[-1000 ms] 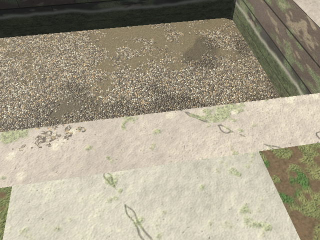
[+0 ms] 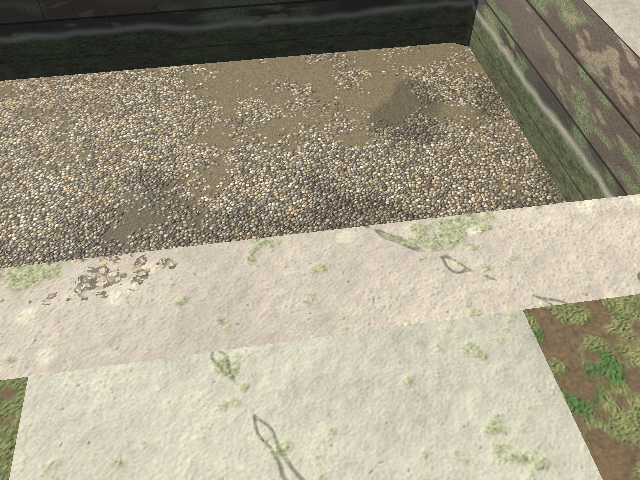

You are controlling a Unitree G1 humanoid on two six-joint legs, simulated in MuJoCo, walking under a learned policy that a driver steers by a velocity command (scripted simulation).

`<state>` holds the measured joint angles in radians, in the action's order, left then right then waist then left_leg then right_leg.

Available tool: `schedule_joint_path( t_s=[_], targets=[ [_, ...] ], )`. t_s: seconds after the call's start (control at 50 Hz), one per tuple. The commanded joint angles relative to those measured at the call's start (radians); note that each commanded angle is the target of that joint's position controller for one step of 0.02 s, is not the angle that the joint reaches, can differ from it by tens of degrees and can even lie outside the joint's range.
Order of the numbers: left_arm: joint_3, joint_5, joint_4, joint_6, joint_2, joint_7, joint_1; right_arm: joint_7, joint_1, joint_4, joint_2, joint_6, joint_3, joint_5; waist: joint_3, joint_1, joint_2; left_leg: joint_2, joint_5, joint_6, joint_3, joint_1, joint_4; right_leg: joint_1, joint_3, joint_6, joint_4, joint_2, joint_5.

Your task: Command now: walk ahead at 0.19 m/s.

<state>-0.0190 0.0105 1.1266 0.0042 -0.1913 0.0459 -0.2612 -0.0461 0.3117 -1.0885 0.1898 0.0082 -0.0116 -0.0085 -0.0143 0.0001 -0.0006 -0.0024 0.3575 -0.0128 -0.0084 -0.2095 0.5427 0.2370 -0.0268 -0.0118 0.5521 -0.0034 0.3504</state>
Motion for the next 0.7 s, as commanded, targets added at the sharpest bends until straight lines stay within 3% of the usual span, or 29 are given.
schedule_joint_path(
  t_s=[0.02,0.08,0.1,0.12,0.16,0.18,0.2,0.22,0.24,0.26,0.3,0.34,0.38,0.42,0.46,0.52,0.56,0.58,0.6,0.62,0.64,0.66,0.68,0.7],
  targets=[
    [-0.017,0.008,-0.039,-0.032,-0.092,-0.002,-0.029,-0.001,0.063,0.031,0.12,0.025,-0.026,-0.012,-0.149,0.008,-0.029,-0.056,0.396,-0.09,-0.1,-0.131,-0.164,0.14,-0.019,-0.064,-0.086,0.009,0.324],
    [-0.011,0.011,-0.069,-0.075,-0.052,-0.024,0.006,0.013,0.149,0.019,0.163,0.053,-0.046,-0.021,-0.124,0.038,-0.125,-0.189,0.443,-0.173,-0.311,-0.021,-0.263,0.231,0.038,-0.052,0.074,-0.015,0.164],
    [-0.007,0.016,-0.079,-0.086,-0.035,-0.031,0.008,0.017,0.151,0.021,0.185,0.057,-0.053,-0.023,-0.121,0.029,-0.174,-0.256,0.459,-0.208,-0.408,-0.015,-0.318,0.23,0.067,-0.054,0.137,-0.021,0.095],
    [-0.007,0.018,-0.083,-0.095,-0.039,-0.035,0.01,0.019,0.129,0.033,0.185,0.059,-0.055,-0.023,-0.137,0.017,-0.172,-0.282,0.437,-0.221,-0.446,-0.061,-0.341,0.195,0.059,-0.069,0.147,-0.008,0.078],
    [-0.009,0.025,-0.051,-0.105,-0.03,-0.039,-0.098,0.024,0.024,0.077,0.183,0.059,-0.052,-0.027,-0.153,-0.061,-0.161,-0.228,0.35,-0.178,-0.347,-0.191,-0.286,-0.003,0.061,-0.101,-0.024,-0.01,0.079],
    [-0.02,0.021,-0.011,-0.107,-0.059,-0.037,-0.206,0.027,-0.053,0.111,0.166,0.061,-0.047,-0.031,-0.146,-0.108,-0.1,-0.154,0.218,-0.131,-0.237,-0.295,-0.176,-0.169,0.003,-0.106,-0.115,0.013,0.023],
    [-0.051,0.021,0.033,-0.111,-0.158,-0.037,-0.356,0.028,-0.117,0.149,0.103,0.076,-0.033,-0.031,-0.119,-0.157,0.13,-0.011,0.034,-0.052,-0.017,-0.451,0.151,-0.324,-0.265,-0.165,-0.239,0.15,0.095],
    [-0.075,0.016,0.039,-0.12,-0.262,-0.049,-0.457,0.027,-0.113,0.181,0.082,0.102,-0.026,-0.023,-0.061,-0.169,0.332,0.051,0.121,-0.022,0.032,-0.616,0.461,-0.464,-0.628,-0.272,-0.349,0.358,-0.016],
    [-0.049,-0.004,0.02,-0.129,-0.18,-0.05,-0.397,0.034,-0.112,0.178,0.117,0.117,-0.035,-0.029,-0.07,-0.119,0.175,0.008,0.156,-0.039,-0.059,-0.701,0.644,-0.467,-0.643,-0.278,-0.33,0.386,-0.099],
    [-0.037,-0.007,-0.005,-0.134,-0.136,-0.053,-0.339,0.047,-0.091,0.169,0.109,0.125,-0.033,-0.038,-0.085,-0.085,0.11,-0.025,0.087,-0.06,-0.079,-0.738,0.718,-0.458,-0.535,-0.252,-0.316,0.356,-0.177],
    [-0.02,-0.002,-0.028,-0.124,-0.109,-0.06,-0.278,0.057,-0.129,0.179,0.121,0.132,-0.043,-0.029,-0.096,-0.056,0.048,-0.085,-0.044,-0.072,-0.044,-0.781,0.695,-0.446,-0.347,-0.203,-0.335,0.3,-0.344],
    [-0.003,-0.006,-0.028,-0.102,-0.064,-0.052,-0.296,0.07,-0.158,0.194,0.1,0.122,-0.045,-0.023,-0.086,-0.049,0.08,-0.108,-0.102,-0.056,-0.001,-0.72,0.625,-0.391,-0.215,-0.165,-0.365,0.238,-0.434],
    [0.0,-0.013,-0.05,-0.09,-0.082,-0.035,-0.272,0.081,-0.215,0.222,0.065,0.109,-0.031,-0.018,-0.105,-0.041,0.074,-0.1,-0.189,-0.026,0.037,-0.643,0.483,-0.28,-0.133,-0.163,-0.409,0.201,-0.449],
    [-0.004,-0.015,-0.076,-0.089,-0.124,-0.02,-0.241,0.082,-0.338,0.274,0.037,0.105,-0.013,-0.013,-0.138,-0.055,0.072,-0.066,-0.306,-0.005,0.071,-0.496,0.251,-0.129,-0.068,-0.157,-0.456,0.162,-0.409],
    [-0.017,-0.005,-0.072,-0.096,-0.171,-0.014,-0.276,0.083,-0.396,0.305,0.059,0.1,-0.012,-0.019,-0.14,-0.06,0.105,-0.037,-0.358,-0.006,0.086,-0.386,0.131,-0.103,-0.064,-0.163,-0.499,0.185,-0.391],
    [-0.03,0.013,-0.065,-0.097,-0.178,-0.014,-0.286,0.089,-0.422,0.332,0.114,0.099,-0.024,-0.025,-0.143,-0.032,0.104,-0.027,-0.373,-0.048,0.058,-0.36,0.015,-0.23,-0.05,-0.144,-0.457,0.233,-0.503],
    [-0.04,0.001,-0.072,-0.085,-0.198,-0.016,-0.266,0.09,-0.328,0.315,0.161,0.102,-0.048,-0.023,-0.046,0.034,0.133,0.016,-0.33,-0.084,0.074,-0.228,0.014,-0.321,-0.024,-0.116,-0.3,0.247,-0.855],
    [-0.042,-0.01,-0.078,-0.073,-0.197,-0.018,-0.252,0.085,-0.186,0.273,0.195,0.099,-0.07,-0.026,0.046,0.105,0.142,0.048,-0.303,-0.109,0.092,-0.063,0.028,-0.316,0.004,-0.097,-0.128,0.224,-1.005],
    [-0.037,-0.017,-0.093,-0.067,-0.188,-0.021,-0.237,0.078,-0.022,0.225,0.233,0.092,-0.09,-0.029,0.14,0.18,0.133,0.018,-0.302,-0.139,0.059,0.18,0.032,-0.192,0.023,-0.068,0.093,0.186,-0.962],
    [-0.011,-0.027,-0.117,-0.075,-0.092,-0.033,-0.316,0.07,0.121,0.196,0.321,0.087,-0.112,-0.003,0.297,0.159,-0.065,-0.234,-0.16,-0.253,-0.305,0.557,0.02,0.158,0.051,-0.025,0.476,0.068,-0.563],
    [0.018,-0.011,-0.101,-0.102,0.009,-0.043,-0.385,0.08,0.152,0.179,0.308,0.086,-0.099,0.006,0.441,0.12,-0.26,-0.399,0.059,-0.346,-0.755,0.665,-0.203,0.343,-0.073,-0.008,0.738,-0.074,0.199],
    [-0.012,0.023,-0.13,-0.127,-0.099,-0.048,-0.268,0.083,0.074,0.181,0.229,0.092,-0.077,-0.002,0.28,0.115,-0.194,-0.351,0.114,-0.286,-0.729,0.535,-0.28,0.443,-0.125,-0.034,0.847,-0.014,0.179],
    [-0.025,0.04,-0.168,-0.138,-0.15,-0.046,-0.164,0.083,-0.038,0.201,0.194,0.098,-0.066,-0.009,0.125,0.085,-0.125,-0.329,0.03,-0.247,-0.562,0.35,-0.299,0.476,-0.082,-0.052,0.835,0.039,0.079],
    [-0.031,0.032,-0.177,-0.141,-0.157,-0.036,-0.114,0.088,-0.12,0.216,0.171,0.105,-0.058,-0.001,0.068,0.05,-0.029,-0.296,-0.106,-0.23,-0.435,0.183,-0.324,0.419,-0.066,-0.056,0.786,0.09,-0.017]
  ],
)
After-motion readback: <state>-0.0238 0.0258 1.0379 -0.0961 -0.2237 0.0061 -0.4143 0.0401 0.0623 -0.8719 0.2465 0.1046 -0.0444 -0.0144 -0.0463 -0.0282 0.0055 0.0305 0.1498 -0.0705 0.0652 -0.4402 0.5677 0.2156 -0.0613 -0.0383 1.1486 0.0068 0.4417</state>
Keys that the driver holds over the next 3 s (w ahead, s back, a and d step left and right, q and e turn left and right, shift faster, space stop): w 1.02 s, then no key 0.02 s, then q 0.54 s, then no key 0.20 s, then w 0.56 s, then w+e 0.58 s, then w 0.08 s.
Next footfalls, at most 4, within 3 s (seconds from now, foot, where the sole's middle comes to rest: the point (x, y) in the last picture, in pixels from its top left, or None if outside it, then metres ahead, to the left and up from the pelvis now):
0.60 left None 0.43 0.11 -0.77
1.14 right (384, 389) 0.73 -0.11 -0.77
1.56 left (278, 428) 0.64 0.12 -0.77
1.98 right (377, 412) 0.68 -0.09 -0.77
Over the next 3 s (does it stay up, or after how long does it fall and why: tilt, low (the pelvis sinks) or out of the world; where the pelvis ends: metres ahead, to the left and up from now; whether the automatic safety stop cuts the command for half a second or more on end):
stays up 0.90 0.15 -0.02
